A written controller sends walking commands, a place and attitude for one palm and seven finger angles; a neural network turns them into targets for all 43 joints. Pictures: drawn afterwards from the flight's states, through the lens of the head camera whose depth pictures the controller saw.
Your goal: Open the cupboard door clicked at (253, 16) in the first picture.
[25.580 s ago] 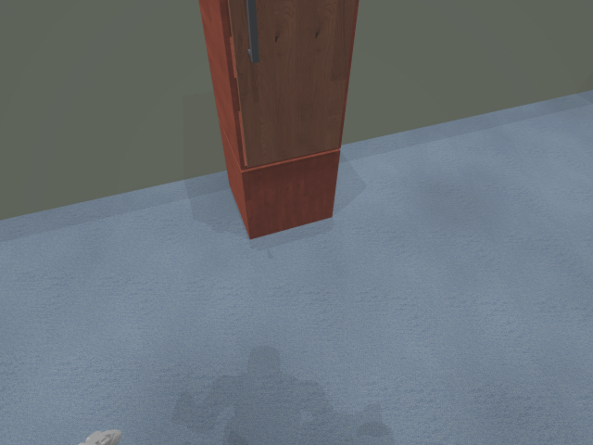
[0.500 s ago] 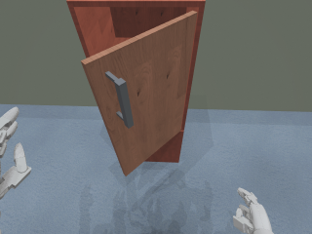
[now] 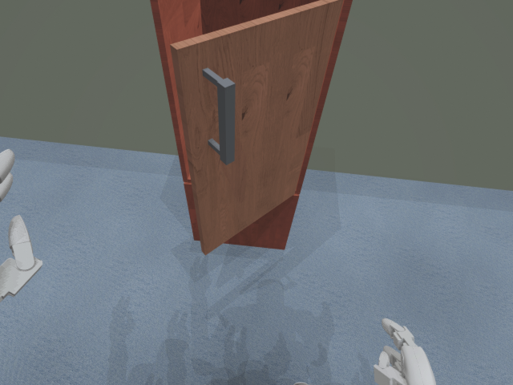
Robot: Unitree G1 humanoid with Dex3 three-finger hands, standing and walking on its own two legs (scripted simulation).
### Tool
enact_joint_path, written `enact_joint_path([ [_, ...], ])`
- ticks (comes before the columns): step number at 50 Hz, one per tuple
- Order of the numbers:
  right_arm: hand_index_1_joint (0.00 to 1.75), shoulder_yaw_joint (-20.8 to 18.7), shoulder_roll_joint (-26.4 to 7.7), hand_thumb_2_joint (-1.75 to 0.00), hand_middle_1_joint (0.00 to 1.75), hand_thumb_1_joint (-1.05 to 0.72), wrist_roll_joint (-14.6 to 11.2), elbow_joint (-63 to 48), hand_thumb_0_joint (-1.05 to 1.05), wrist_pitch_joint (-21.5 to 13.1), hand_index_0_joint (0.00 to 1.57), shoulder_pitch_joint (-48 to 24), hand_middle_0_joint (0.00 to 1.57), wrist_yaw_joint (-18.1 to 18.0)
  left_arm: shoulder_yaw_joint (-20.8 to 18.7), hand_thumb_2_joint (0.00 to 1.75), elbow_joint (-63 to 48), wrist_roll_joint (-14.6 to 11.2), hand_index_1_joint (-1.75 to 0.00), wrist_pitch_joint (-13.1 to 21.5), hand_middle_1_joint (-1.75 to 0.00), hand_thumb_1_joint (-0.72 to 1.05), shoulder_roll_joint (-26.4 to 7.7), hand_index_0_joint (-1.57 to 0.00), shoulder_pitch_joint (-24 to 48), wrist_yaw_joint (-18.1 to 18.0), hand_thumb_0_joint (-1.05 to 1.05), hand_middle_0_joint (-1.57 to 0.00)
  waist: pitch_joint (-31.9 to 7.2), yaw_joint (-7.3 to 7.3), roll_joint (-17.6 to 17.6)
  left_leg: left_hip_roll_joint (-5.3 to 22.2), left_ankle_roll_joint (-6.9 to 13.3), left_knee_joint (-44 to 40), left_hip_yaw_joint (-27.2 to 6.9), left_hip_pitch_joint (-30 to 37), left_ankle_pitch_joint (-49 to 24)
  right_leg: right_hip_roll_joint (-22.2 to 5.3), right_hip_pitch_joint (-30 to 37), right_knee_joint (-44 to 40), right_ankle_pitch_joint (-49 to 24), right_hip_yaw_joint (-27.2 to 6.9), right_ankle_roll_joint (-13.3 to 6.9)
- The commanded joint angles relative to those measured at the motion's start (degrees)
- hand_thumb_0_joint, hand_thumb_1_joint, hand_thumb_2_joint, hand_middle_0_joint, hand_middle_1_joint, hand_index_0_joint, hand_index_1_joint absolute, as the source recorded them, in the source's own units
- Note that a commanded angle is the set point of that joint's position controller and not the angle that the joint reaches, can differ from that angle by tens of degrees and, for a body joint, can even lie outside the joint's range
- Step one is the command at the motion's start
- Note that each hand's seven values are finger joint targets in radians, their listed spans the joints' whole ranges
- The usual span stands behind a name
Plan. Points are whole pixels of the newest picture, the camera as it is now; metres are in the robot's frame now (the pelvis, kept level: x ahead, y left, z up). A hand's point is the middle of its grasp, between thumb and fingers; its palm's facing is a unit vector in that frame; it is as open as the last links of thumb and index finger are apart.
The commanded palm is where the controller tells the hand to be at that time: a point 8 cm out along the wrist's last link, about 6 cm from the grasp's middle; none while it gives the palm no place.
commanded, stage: step back with the hand held close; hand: left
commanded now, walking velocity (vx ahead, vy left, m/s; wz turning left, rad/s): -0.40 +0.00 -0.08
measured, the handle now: (219, 119) +0.49 +0.09 +0.14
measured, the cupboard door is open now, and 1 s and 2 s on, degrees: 46 46 46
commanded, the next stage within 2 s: stop stepping back and stand still in 0.30 s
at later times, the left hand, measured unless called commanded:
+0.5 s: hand out of the picture +0.09 +0.19 +0.18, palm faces +0.23 -0.80 -0.55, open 7.4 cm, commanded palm +0.03 +0.25 +0.19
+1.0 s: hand out of the picture -0.02 +0.20 +0.19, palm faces +0.40 -0.82 -0.40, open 7.4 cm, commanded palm -0.08 +0.25 +0.19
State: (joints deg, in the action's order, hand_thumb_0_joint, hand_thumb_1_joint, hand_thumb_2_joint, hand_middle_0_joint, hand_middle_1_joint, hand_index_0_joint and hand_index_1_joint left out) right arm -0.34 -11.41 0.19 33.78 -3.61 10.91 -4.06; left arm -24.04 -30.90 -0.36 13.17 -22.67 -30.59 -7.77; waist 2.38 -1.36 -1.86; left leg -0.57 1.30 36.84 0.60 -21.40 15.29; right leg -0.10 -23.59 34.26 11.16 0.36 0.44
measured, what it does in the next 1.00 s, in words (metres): walks backwards: right foot, then left foot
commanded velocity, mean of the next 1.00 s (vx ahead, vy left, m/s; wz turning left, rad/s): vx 0.00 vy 0.03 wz -0.01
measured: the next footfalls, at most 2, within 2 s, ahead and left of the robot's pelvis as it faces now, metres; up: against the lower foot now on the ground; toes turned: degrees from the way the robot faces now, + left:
right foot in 0.32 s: -0.17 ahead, -0.12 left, +0.00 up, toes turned -5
left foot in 0.56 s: -0.10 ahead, +0.06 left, +0.00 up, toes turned -2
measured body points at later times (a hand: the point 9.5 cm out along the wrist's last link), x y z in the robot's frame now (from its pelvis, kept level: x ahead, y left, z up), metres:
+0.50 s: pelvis -0.14 -0.03 +0.02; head -0.10 -0.01 +0.47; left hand +0.07 +0.23 +0.21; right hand +0.01 -0.28 -0.06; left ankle -0.10 +0.07 -0.69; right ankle -0.18 -0.13 -0.72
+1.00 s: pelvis -0.24 -0.04 +0.02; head -0.26 -0.03 +0.46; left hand -0.05 +0.25 +0.21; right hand -0.11 -0.29 -0.07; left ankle -0.23 +0.11 -0.70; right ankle -0.19 -0.13 -0.72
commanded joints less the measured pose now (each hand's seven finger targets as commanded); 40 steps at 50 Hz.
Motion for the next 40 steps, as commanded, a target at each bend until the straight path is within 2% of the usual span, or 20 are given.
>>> enact_joint_path([
  [1,0.30,-3.3,-7.1,-0.90,0.30,-0.90,0.8,-10.0,0.00,-4.6,0.20,-5.4,0.20,-1.3,-11.4,0.90,-15.6,-0.8,-0.30,4.4,-0.30,0.90,-13.5,-0.20,-0.8,-2.1,0.00,-0.20,-10.2,1.84,21.8,18.7,5.3,-23.0,-17.9,-3.3,-8.6,1.0,7.4,16.0,13.2,-0.9,0.7],
  [3,0.30,-3.1,-6.6,-0.90,0.30,-0.90,1.8,-8.8,0.00,-6.4,0.20,-3.9,0.20,-0.9,-10.7,0.90,-15.7,-0.2,-0.30,5.2,-0.30,0.90,-12.5,-0.20,1.7,-2.4,0.00,-0.20,-6.6,0.82,15.6,21.9,9.1,-24.9,-19.6,-6.3,-3.5,1.4,3.1,30.3,17.4,-4.1,0.3],
  [5,0.30,-3.5,-7.0,-0.90,0.30,-0.90,0.9,-6.7,0.00,-7.5,0.20,-2.2,0.20,-0.6,-8.8,0.90,-12.2,-1.2,-0.30,4.5,-0.30,0.90,-10.4,-0.20,1.1,-2.5,0.00,-0.20,-8.1,1.37,9.4,18.5,8.3,-18.5,-12.6,6.8,-22.8,0.8,-2.4,22.5,17.1,-2.8,0.9],
  [7,0.30,-3.8,-7.6,-0.90,0.30,-0.90,0.2,-6.1,0.00,-8.3,0.20,-2.5,0.20,-0.2,-6.3,0.90,-10.5,-1.2,-0.30,3.1,-0.30,0.90,-8.6,-0.20,1.8,-2.3,0.00,-0.20,-9.9,1.34,11.0,16.6,6.4,-17.3,-8.9,12.9,-28.3,1.0,-1.3,15.7,16.4,0.0,1.4],
  [13,0.30,-3.1,-8.5,-0.90,0.30,-0.90,0.2,-6.7,0.00,-7.8,0.20,-5.6,0.20,0.7,-4.8,0.90,-10.3,-2.4,-0.30,0.7,-0.30,0.90,-9.3,-0.20,3.2,-1.4,0.00,-0.20,-10.0,1.74,14.3,14.3,4.3,-22.9,-6.9,6.8,-7.4,2.1,10.8,-2.2,11.5,2.8,0.3],
  [15,0.30,-2.7,-7.7,-0.90,0.30,-0.90,-0.2,-8.0,0.00,-6.9,0.20,-7.2,0.20,0.8,-7.3,0.90,-12.6,-2.8,-0.30,1.4,-0.30,0.90,-12.6,-0.20,2.1,-1.1,0.00,-0.20,-9.7,2.38,5.6,9.3,1.2,-16.3,-3.1,5.5,-1.7,-1.4,11.8,-15.5,0.3,-0.5,-1.4],
  [17,0.30,-1.8,-5.2,-0.90,0.30,-0.90,-0.7,-8.7,0.00,-5.8,0.20,-8.9,0.20,0.6,-11.0,0.90,-14.0,-2.7,-0.30,2.3,-0.30,0.90,-17.9,-0.20,0.9,-1.2,0.00,-0.20,-9.9,3.54,-10.2,-0.6,-3.4,8.3,3.2,1.1,7.6,-17.9,4.9,-21.8,-11.5,-17.1,-7.8],
  [18,0.30,-1.3,-5.0,-0.90,0.30,-0.90,-0.1,-8.1,0.00,-6.0,0.20,-9.2,0.20,0.8,-12.8,0.90,-14.2,-2.2,-0.30,3.2,-0.30,0.90,-19.1,-0.20,1.9,-1.5,0.00,-0.20,-9.3,4.38,-9.5,-0.6,-3.2,20.1,0.4,-3.8,12.0,-21.6,2.9,-21.0,-18.9,-17.1,-10.1],
  [20,0.30,-1.2,-4.0,-0.90,0.30,-0.90,-1.1,-9.0,0.00,-5.8,0.20,-8.1,0.20,0.1,-11.8,0.90,-14.4,-1.2,-0.30,2.2,-0.30,0.90,-16.9,-0.20,-1.3,-0.9,0.00,-0.20,-14.8,3.20,-11.3,-0.2,-3.2,19.6,-0.2,-9.4,11.9,-16.4,18.0,-10.3,-49.8,-8.2,-7.3],
  [25,0.30,-0.7,-5.6,-0.90,0.30,-0.90,-0.1,-7.6,0.00,-4.8,0.20,-4.0,0.20,-1.4,-10.1,0.90,-11.1,-2.1,-0.30,1.1,-0.30,0.90,-11.9,-0.20,-6.3,-2.1,0.00,-0.20,-13.2,-0.11,2.5,0.4,-1.7,-7.5,2.6,6.1,-5.2,-10.8,14.0,-7.9,-28.0,-4.7,-4.6],
  [28,0.30,-2.5,-9.1,-0.90,0.30,-0.90,-0.8,-8.6,0.00,-6.3,0.20,-2.4,0.20,-2.1,-9.6,0.90,-11.0,-2.5,-0.30,1.5,-0.30,0.90,-12.1,-0.20,-5.9,-2.5,0.00,-0.20,-11.6,1.73,10.0,12.0,1.9,-17.5,-10.1,12.0,-19.5,-2.6,8.9,-3.7,3.3,-1.3,0.1],
  [29,0.30,-2.8,-9.5,-0.90,0.30,-0.90,-1.4,-8.9,0.00,-6.6,0.20,-1.9,0.20,-1.7,-9.5,0.90,-10.1,-2.6,-0.30,1.5,-0.30,0.90,-12.5,-0.20,-6.1,-2.3,0.00,-0.20,-10.9,1.90,8.9,13.0,3.1,-17.6,-10.4,12.1,-18.1,-1.1,8.1,-4.0,8.7,-1.4,0.3],
  [30,0.30,-2.9,-9.4,-0.90,0.30,-0.90,-1.3,-8.8,0.00,-6.8,0.20,-1.9,0.20,-1.7,-9.8,0.90,-8.1,-2.3,-0.30,1.3,-0.30,0.90,-12.2,-0.20,-5.9,-2.5,0.00,-0.20,-10.9,1.37,7.1,12.0,2.9,-15.4,-9.7,13.1,-26.3,-0.1,8.2,-3.2,2.5,0.1,0.0],
  [31,0.30,-2.2,-9.2,-0.90,0.30,-0.90,0.0,-8.1,0.00,-7.0,0.20,-2.9,0.20,-1.5,-10.6,0.90,-10.9,-2.7,-0.30,1.9,-0.30,0.90,-14.1,-0.20,-4.6,-2.0,0.00,-0.20,-11.8,0.91,15.8,11.1,1.3,-18.2,-9.5,13.1,-23.8,-0.8,6.6,-0.5,6.7,1.1,0.0],
  [32,0.30,-1.9,-8.4,-0.90,0.30,-0.90,0.4,-7.9,0.00,-7.1,0.20,-2.4,0.20,-1.4,-9.1,0.90,-11.4,-2.0,-0.30,2.3,-0.30,0.90,-13.0,-0.20,-3.2,-1.9,0.00,-0.20,-8.8,0.86,15.8,11.6,0.7,-20.7,-11.4,10.3,-20.2,-0.3,7.0,1.7,10.4,1.9,0.3],
  [35,0.30,-1.8,-8.9,-0.90,0.30,-0.90,0.3,-7.1,0.00,-7.3,0.20,-2.9,0.20,-1.0,-6.1,0.90,-9.2,-0.7,-0.30,2.1,-0.30,0.90,-10.5,-0.20,0.2,-2.0,0.00,-0.20,-3.8,0.92,11.7,12.7,3.9,-26.8,-10.8,-3.4,15.6,-0.5,13.9,1.0,11.9,2.2,-0.2],
  [37,0.30,-2.0,-9.3,-0.90,0.30,-0.90,0.2,-7.2,0.00,-6.9,0.20,-3.7,0.20,-1.3,-5.4,0.90,-8.3,-0.1,-0.30,1.9,-0.30,0.90,-10.6,-0.20,2.0,-2.2,0.00,-0.20,-2.4,0.60,8.2,9.4,2.9,-23.2,-7.8,-7.2,23.1,-0.5,16.8,-6.1,12.2,1.9,-1.4],
  [38,0.30,-2.3,-9.1,-0.90,0.30,-0.90,0.4,-7.2,0.00,-6.5,0.20,-3.4,0.20,-1.3,-5.4,0.90,-6.5,-0.1,-0.30,1.6,-0.30,0.90,-10.7,-0.20,1.8,-2.2,0.00,-0.20,-1.8,0.63,4.1,6.2,1.7,-17.6,-5.5,-7.5,22.8,-2.3,15.0,-10.4,17.5,-2.0,-3.2],
  [39,0.30,-2.7,-8.9,-0.90,0.30,-0.90,0.7,-7.4,0.00,-5.8,0.20,-4.3,0.20,-1.3,-5.5,0.90,-6.0,0.1,-0.30,1.5,-0.30,0.90,-11.3,-0.20,2.9,-2.0,0.00,-0.20,-1.3,0.84,-2.3,2.1,0.5,-4.9,-1.7,-7.1,18.6,-7.7,9.6,-17.4,29.0,-12.0,-6.7],
  [40,0.30,-3.1,-8.5,-0.90,0.30,-0.90,0.4,-6.6,0.00,-5.4,0.20,-3.7,0.20,-1.1,-5.7,0.90,-6.3,0.1,-0.30,1.5,-0.30,0.90,-12.1,-0.20,4.5,-1.9,0.00,-0.20,-1.0,1.35,-10.8,-0.6,-0.7,14.0,1.0,-5.2,11.8,-17.7,1.0,-26.4,39.7,-27.0,-11.4],
])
